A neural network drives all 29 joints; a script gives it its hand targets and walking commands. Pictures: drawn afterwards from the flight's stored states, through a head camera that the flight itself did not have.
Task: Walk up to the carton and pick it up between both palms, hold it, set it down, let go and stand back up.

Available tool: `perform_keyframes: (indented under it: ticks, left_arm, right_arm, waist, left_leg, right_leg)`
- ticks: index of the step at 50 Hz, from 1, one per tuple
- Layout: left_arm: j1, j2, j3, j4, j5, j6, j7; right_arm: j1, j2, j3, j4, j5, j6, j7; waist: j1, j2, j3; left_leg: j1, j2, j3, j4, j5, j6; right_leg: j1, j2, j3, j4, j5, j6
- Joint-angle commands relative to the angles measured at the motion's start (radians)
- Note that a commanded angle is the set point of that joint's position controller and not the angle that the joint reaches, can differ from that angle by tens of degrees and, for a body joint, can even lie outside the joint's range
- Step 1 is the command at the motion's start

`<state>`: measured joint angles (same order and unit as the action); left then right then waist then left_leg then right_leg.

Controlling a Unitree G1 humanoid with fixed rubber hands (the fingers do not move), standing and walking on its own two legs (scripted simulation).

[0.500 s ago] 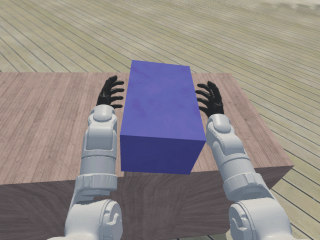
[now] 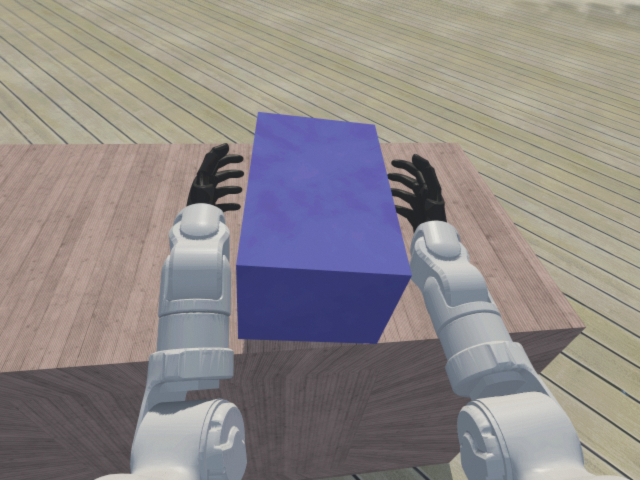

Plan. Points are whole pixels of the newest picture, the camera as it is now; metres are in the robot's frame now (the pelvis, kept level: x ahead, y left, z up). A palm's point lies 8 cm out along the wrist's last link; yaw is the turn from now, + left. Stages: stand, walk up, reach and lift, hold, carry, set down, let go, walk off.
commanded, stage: reach and lift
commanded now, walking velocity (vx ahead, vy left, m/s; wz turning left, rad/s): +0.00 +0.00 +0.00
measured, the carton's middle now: (313, 220) +0.42 +0.01 +0.11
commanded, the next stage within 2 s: hold in 0.48 s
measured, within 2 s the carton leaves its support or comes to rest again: neither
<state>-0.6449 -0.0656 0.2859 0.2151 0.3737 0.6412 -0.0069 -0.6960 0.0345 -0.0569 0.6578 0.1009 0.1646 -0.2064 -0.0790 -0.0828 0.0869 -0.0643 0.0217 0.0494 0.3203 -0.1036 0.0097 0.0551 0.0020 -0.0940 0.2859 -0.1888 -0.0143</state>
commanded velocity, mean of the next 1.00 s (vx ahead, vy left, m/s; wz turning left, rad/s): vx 0.00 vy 0.00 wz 0.00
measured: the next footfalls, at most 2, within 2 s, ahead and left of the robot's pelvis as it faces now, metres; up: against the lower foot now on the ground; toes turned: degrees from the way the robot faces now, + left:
none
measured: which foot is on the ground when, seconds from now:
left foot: down 0.00-1.00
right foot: down 0.00-1.00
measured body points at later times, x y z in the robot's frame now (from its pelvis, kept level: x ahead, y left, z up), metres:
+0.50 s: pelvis +0.00 +0.00 +0.00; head -0.03 +0.03 +0.45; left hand +0.39 +0.14 +0.18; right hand +0.39 -0.13 +0.17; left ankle +0.06 +0.11 -0.75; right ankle -0.01 -0.11 -0.75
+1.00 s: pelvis -0.01 +0.00 +0.00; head -0.06 +0.03 +0.45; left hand +0.37 +0.14 +0.21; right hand +0.37 -0.13 +0.20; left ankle +0.06 +0.11 -0.75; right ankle -0.01 -0.11 -0.75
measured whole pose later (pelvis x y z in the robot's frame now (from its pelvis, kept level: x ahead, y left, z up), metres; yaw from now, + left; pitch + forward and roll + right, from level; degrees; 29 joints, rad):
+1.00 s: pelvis -0.01 +0.00 +0.00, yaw -1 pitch -10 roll +0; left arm -0.68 -0.06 0.31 0.11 0.39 0.79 -0.03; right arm -0.74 0.04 -0.06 0.58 0.13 0.29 -0.22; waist -0.09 -0.07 0.07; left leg -0.05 0.02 0.05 0.30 -0.08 0.01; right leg 0.05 0.00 -0.08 0.30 -0.18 -0.02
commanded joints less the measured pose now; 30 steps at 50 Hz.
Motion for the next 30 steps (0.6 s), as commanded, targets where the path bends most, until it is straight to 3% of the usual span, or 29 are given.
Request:
perform_keyframes:
  ticks: [1, 23, 30]
  left_arm:
    - [-0.591, -0.543, -0.456, -0.111, -0.135, -0.054, -0.129]
    - [-0.647, -0.537, -0.433, -0.093, -0.134, -0.022, -0.127]
    - [-0.575, -0.550, -0.507, -0.259, -0.168, 0.013, -0.121]
  right_arm:
    - [-0.746, 0.494, 0.326, -0.333, 0.046, -0.074, 0.090]
    - [-0.806, 0.497, 0.308, -0.319, 0.059, -0.038, 0.089]
    - [-0.764, 0.517, 0.441, -0.453, 0.153, -0.008, 0.051]
  waist:
    - [-0.020, 0.104, -0.482]
    - [-0.016, 0.097, -0.469]
    - [-0.027, 0.111, -0.557]
  left_leg:
    - [0.328, -0.031, -0.016, 0.028, 0.200, -0.010]
    - [0.311, -0.028, -0.014, 0.010, 0.136, 0.004]
    - [0.362, -0.044, -0.030, 0.074, 0.363, -0.022]
  right_leg:
    - [-0.085, 0.035, -0.024, -0.035, 0.238, 0.073]
    - [-0.105, 0.035, -0.020, -0.046, 0.169, 0.070]
    - [-0.007, 0.047, -0.003, -0.021, 0.347, 0.079]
